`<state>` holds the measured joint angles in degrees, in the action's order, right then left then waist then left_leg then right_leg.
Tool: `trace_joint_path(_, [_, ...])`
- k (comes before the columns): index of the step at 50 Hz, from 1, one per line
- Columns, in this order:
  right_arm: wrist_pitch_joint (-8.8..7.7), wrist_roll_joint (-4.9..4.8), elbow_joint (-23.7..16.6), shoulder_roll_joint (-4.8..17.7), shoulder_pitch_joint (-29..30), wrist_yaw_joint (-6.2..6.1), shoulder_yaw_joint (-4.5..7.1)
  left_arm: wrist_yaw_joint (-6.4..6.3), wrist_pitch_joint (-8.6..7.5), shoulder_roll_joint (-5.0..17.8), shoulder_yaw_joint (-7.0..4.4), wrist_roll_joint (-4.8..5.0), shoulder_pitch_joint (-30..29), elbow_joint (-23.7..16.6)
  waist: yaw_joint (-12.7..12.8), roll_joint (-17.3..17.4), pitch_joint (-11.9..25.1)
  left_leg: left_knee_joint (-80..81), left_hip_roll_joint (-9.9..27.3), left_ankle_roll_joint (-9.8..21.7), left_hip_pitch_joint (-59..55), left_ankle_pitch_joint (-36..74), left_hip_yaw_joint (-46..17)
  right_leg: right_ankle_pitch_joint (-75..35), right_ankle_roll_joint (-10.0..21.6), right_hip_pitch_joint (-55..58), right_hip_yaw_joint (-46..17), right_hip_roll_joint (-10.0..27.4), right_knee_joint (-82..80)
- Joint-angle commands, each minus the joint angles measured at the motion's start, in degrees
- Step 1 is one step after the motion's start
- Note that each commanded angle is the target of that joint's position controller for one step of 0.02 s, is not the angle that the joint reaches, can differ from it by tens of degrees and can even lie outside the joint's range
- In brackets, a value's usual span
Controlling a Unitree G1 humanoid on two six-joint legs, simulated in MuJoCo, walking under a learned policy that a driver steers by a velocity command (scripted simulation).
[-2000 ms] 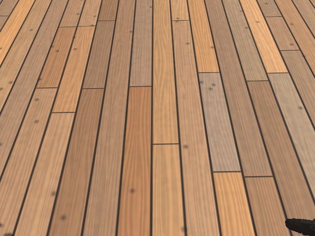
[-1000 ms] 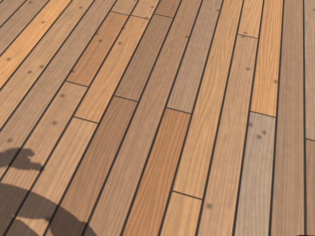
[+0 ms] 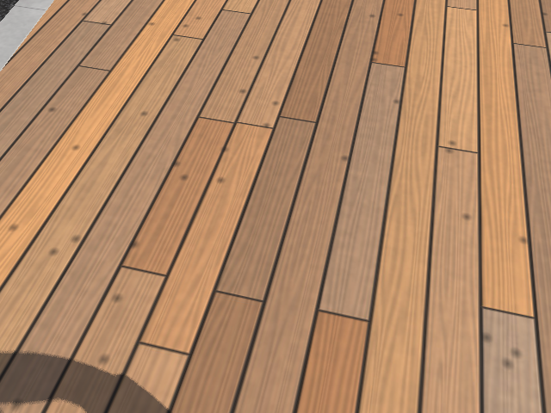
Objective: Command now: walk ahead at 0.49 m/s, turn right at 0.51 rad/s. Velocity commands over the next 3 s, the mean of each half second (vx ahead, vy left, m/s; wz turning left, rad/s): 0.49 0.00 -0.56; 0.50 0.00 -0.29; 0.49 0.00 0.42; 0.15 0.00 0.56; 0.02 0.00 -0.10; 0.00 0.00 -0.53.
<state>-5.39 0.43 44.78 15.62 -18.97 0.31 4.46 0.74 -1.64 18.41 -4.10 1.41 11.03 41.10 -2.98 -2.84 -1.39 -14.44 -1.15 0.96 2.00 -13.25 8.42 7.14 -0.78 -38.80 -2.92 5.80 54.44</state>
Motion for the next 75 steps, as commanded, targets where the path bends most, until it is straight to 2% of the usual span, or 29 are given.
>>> trace_joint_path(1, [-1.03, -0.39, -3.9, 8.8, 5.4, -0.55, 1.97, 1.34, -0.68, -0.2, 0.88, -0.22, -2.8, -4.7, 1.2, 5.6, -3.8, 8.1, 15.7, 8.9, 3.9, 15.5, -4.0, -8.0, 0.6, 0.8, 0.3, 1.1, -8.9])
trace_joint_path(5, [0.07, -1.61, -1.9, 11.2, 2.6, -0.69, 2.76, 2.59, -0.58, 1.0, 0.77, -0.12, -8.9, -8.0, -0.2, 4.6, -5.2, 5.9, 17.4, 7.2, -2.2, 18.5, -0.5, -6.2, 3.3, 1.1, 3.1, 0.0, -16.1])
trace_joint_path(7, [0.92, -2.0, -1.5, 12.8, 2.2, -0.77, 3.19, 2.87, -0.34, 2.5, 0.06, -0.31, -8.9, -9.2, 1.0, 5.7, -3.4, 0.2, 17.6, 6.1, -5.4, 33.0, 1.4, -1.2, 5.4, 4.7, 6.0, -2.8, -17.5])
trace_joint_path(10, [2.05, -2.37, -1.9, 12.8, 2.2, -1.22, 2.72, 1.71, 0.73, 9.4, -4.03, 0.01, 10.1, -5.3, 11.7, 5.5, 8.5, -29.3, 13.9, 2.3, 2.6, 46.8, 5.0, 0.6, 10.6, 34.0, 8.5, -10.0, -20.8])
trace_joint_path(11, [1.65, -0.03, -3.8, 6.8, -0.9, -1.18, 0.78, 0.43, 1.3, 15.3, -5.51, 0.45, 14.9, -4.2, 10.3, -6.9, 13.2, -50.4, 8.4, -1.1, 22.3, 9.9, 5.1, 2.1, 16.1, 51.9, -12.5, 2.2, -22.7])
trace_joint_path(12, [-0.25, 0.03, -6.4, 4.0, -2.4, -0.61, -0.94, 0.93, 0.12, 17.6, -5.02, 0.26, 12.4, -6.9, 6.5, -12.6, 23.1, -65.5, -2.1, -2.9, 37.5, -22.3, -8.2, 15.5, 26.5, 61.9, -45.8, 13.5, -34.2])
trace_joint_path(13, [-1.64, -2.09, -7.3, 10.1, 4.9, 0.04, 0.47, 1.49, -0.85, 11.9, -3.53, -0.06, 12.0, -7.1, 10.3, -3.9, 20.1, -67.0, 1.3, -1.8, 43.3, -18.2, -14.9, 18.2, 22.7, 60.1, -42.8, 12.7, -38.5])
trace_joint_path(14, [-2.41, -3.05, -8.3, 10.2, 7.7, 0.27, 0.28, 1.48, -1.53, 10.0, -2.9, -0.34, 10.2, -6.5, 9.1, -2.7, 12.1, -63.4, 3.5, -0.6, 44.9, -13.1, -13.8, 15.5, 20.4, 52.7, -34.7, 10.7, -38.8])
trace_joint_path(15, [-2.72, -1.85, -7.7, 9.2, 7.9, -0.27, 0.05, 1.35, -1.81, 8.6, -2.44, -0.33, 6.4, -6.8, 6.2, 2.5, 7.6, -58.1, 6.1, -0.4, 42.0, -9.0, -13.7, 9.2, 18.4, 44.0, -28.3, 8.1, -38.5])
trace_joint_path(17, [-1.81, -0.23, -6.9, 9.8, 6.3, -0.5, 0.59, 0.83, -1.93, 6.2, -1.54, -1.42, 1.7, -8.3, 2.5, 0.6, 5.0, -52.1, 8.2, -1.1, 34.6, -4.6, -14.1, -1.6, 17.3, 33.5, -21.5, 4.8, -40.0])
trace_joint_path(21, [-0.04, 0.69, -7.2, 7.1, 8.4, -0.63, -0.17, -0.46, -2.32, 7.4, -1.87, -0.95, 2.9, -7.0, 2.3, 1.2, 2.8, -42.3, 7.1, -4.5, 32.9, 1.7, -12.1, -10.3, 17.8, 26.0, -14.9, 2.3, -42.0])
trace_joint_path(28, [-1.05, -0.68, -10.2, 5.7, 21.7, 0.75, -1.19, -1.64, -1.31, 8.7, -2.4, 0.01, 8.8, -3.9, 7.4, -1.6, 0.0, -18.0, 2.0, -5.2, 26.5, 18.9, -12.3, 0.4, 13.4, 24.7, -14.9, 0.1, -39.6])
trace_joint_path(32, [-1.93, -0.95, -9.6, 8.3, 19.3, 1.49, -0.08, -1.9, -0.68, 7.4, -2.25, -0.16, 9.5, -2.9, 5.7, -4.1, 0.8, -14.2, 2.1, -2.4, 23.6, 12.3, -13.4, -0.3, 11.9, 31.5, -20.2, 3.0, -33.3])
trace_joint_path(34, [-2.41, -0.39, -7.5, 9.6, 11.6, 1.12, 1.03, -1.69, -0.45, 5.2, -1.53, -0.49, 9.2, -2.7, 1.9, -4.4, 3.9, -11.0, 1.8, 0.6, 12.6, 10.5, -11.2, -7.3, 9.8, 31.4, -18.6, 0.3, -25.9])
trace_joint_path(35, [-2.63, 0.51, -6.8, 11.9, 4.3, 0.76, 1.7, -1.44, -0.53, 2.2, -0.31, -1.15, 9.7, -3.3, -1.4, -0.3, 11.1, -12.1, 9.1, 4.2, -0.2, 8.4, -18.2, -3.6, 7.7, 26.7, -15.0, -2.8, -12.0])
trace_joint_path(36, [-1.98, 1.14, -4.7, 17.4, -2.1, 0.84, 3.21, -1.43, -1.1, -1.2, 0.8, 0.22, 17.8, -3.9, 0.7, 16.9, 18.6, -8.2, 21.1, 14.1, -19.8, -2.6, -43.1, 16.0, 2.8, 7.3, -7.2, -11.7, 7.9])
trace_joint_path(37, [-1.69, -0.71, -3.5, 13.4, -3.8, 1.59, 2.55, -1.7, -1.44, 2.9, 0.4, 0.98, 17.8, -3.3, -0.5, 18.1, 17.0, -1.9, 24.0, 15.6, -20.8, -18.4, -55.9, 25.8, 2.0, -2.8, -8.3, -10.1, 16.7])
trace_joint_path(38, [-1.5, -1.15, -4.1, 9.6, -0.9, 1.5, 1.43, -1.73, -1.46, 6.9, -0.67, 1.06, 11.3, -3.6, -1.7, 11.5, 8.8, -0.7, 21.8, 13.1, -14.3, -20.3, -49.0, 21.1, 2.1, -5.8, -9.1, -7.7, 19.4])
trace_joint_path(39, [-1.08, -0.52, -4.6, 8.3, 2.1, 1.36, 0.82, -1.86, -1.43, 7.0, -0.65, 0.31, 6.6, -4.7, -1.2, 7.4, 4.9, -0.6, 19.3, 11.4, -8.0, -14.5, -41.2, 17.2, 2.2, -4.8, -6.6, -5.6, 18.6])
trace_joint_path(41, [-0.87, 0.23, -4.1, 6.1, 4.8, 1.08, -0.16, -1.37, -1.87, 5.3, -0.62, -0.87, 3.4, -5.8, 1.1, 7.5, 0.7, 1.5, 15.2, 10.7, 0.7, -2.8, -31.9, 12.0, 2.2, -1.8, -5.2, -2.2, 12.1])
trace_joint_path(49, [0.07, -1.72, -1.1, 10.1, 0.8, 0.02, 0.63, -0.25, -3.43, -0.3, 1.56, -1.51, -6.1, -8.3, -0.2, 7.3, -0.3, 4.8, 10.6, 11.6, 6.5, 14.3, -20.9, -2.3, -1.1, 5.7, 0.3, -2.7, -15.5])
trace_joint_path(54, [1.48, -2.27, 0.9, 10.5, -4.3, -0.55, 0.7, 0.86, -4.58, 1.5, 0.98, -0.58, -12.5, -9.8, -1.5, 7.9, -0.5, 1.2, 11.8, 9.8, 5.2, 12.6, -23.4, -7.5, -0.9, 12.5, -0.3, -5.3, -25.1])
trace_joint_path(58, [2.05, -1.76, 0.4, 9.3, -3.1, -0.86, 0.37, -0.01, -5.14, 6.4, -1.58, -1.11, -0.9, -6.9, 6.2, 7.7, 5.8, -13.3, 8.2, 5.6, 8.8, 17.4, -22.5, -4.1, 3.6, 34.0, -0.7, -3.6, -30.0])
trace_joint_path(59, [1.79, -0.39, -1.6, 5.6, -2.1, -0.78, -0.99, -0.72, -4.91, 10.3, -2.66, -2.03, 8.9, -6.0, 10.5, 1.2, 14.6, -30.2, 4.2, 3.3, 18.0, 5.9, -19.0, -2.9, 7.3, 49.1, -10.8, 7.2, -28.0])
trace_joint_path(60, [1.03, -1.83, -3.2, 1.4, -9.4, -0.87, -2.24, -0.41, -3.87, 13.5, -3.37, -2.25, 11.8, -4.4, 7.2, -15.4, 21.2, -47.1, -1.6, 0.6, 35.6, -20.0, -13.5, 8.9, 15.4, 61.8, -33.4, 19.1, -33.1])
trace_joint_path(61, [1.06, -3.02, -2.2, 7.2, -7.6, -1.04, -0.9, -0.17, -3.69, 8.0, -2.21, -1.69, 11.0, -4.4, 8.3, -9.9, 16.4, -54.8, 1.7, 0.1, 41.8, -19.5, -16.5, 18.7, 15.2, 57.7, -36.6, 17.8, -36.6])
trace_joint_path(62, [1.28, -3.23, -2.9, 9.5, -2.9, -0.98, -0.01, -0.25, -3.69, 5.1, -1.3, -1.32, 8.3, -4.3, 8.4, -6.0, 9.2, -56.4, 3.6, 0.1, 43.6, -14.2, -16.1, 16.7, 13.2, 51.4, -27.8, 15.6, -37.5])
trace_joint_path(65, [2.47, -2.12, -3.7, 7.1, 0.3, -0.62, 0.22, 0.0, -3.98, 1.6, -0.27, -2.15, 1.3, -3.4, 4.2, -3.8, 1.6, -52.4, 7.8, -1.0, 38.2, -5.4, -15.0, 2.0, 11.3, 36.9, -12.7, 9.7, -42.3])
trace_joint_path(75, [3.16, -0.95, -9.5, 3.2, 12.1, 2.17, -1.1, -1.5, -3.88, 7.2, -2.29, -1.35, 0.7, 0.8, 5.0, -0.1, -1.9, -26.1, 6.1, -1.5, 30.8, 15.4, -8.4, -24.4, 9.7, 32.2, 9.5, 7.1, -43.5])
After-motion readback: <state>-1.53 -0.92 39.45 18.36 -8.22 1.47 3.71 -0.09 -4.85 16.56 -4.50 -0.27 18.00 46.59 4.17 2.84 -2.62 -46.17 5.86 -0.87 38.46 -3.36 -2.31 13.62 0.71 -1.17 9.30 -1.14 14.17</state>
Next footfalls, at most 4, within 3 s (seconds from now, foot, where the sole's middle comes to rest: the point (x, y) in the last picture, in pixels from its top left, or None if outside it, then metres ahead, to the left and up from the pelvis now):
0.20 right None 0.28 -0.15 -0.78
0.70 left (282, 366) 0.60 -0.02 -0.78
1.18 right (400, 314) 0.73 -0.35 -0.78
1.64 left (313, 227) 1.04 -0.14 -0.78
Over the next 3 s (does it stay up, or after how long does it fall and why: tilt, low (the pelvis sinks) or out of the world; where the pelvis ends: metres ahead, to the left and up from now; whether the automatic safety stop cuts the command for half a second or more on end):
stays up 0.98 -0.32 0.00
